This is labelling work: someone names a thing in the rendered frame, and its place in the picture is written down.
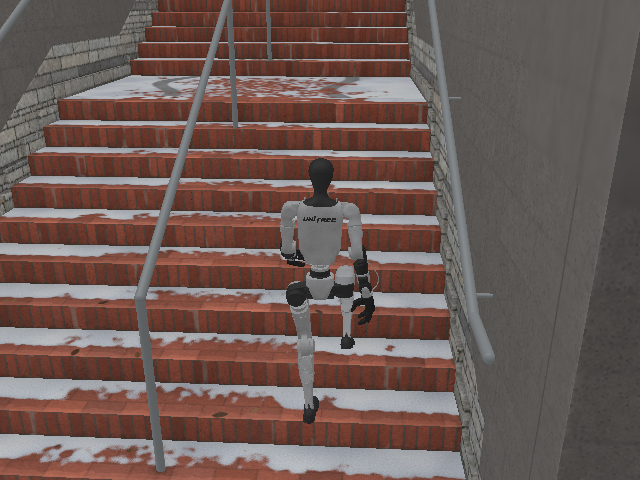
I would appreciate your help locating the stairs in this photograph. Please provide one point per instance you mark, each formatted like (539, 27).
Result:
(73, 399)
(309, 38)

